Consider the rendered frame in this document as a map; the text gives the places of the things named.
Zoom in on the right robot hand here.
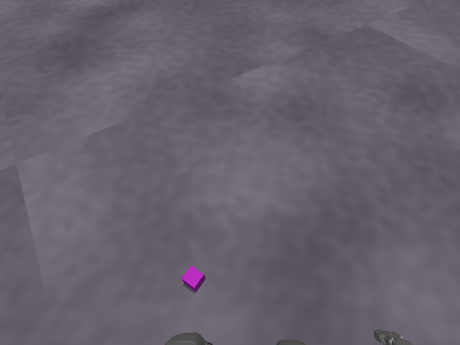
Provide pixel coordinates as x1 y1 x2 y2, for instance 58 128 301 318
374 330 413 345

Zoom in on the cube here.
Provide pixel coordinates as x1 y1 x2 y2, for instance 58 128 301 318
182 266 206 292

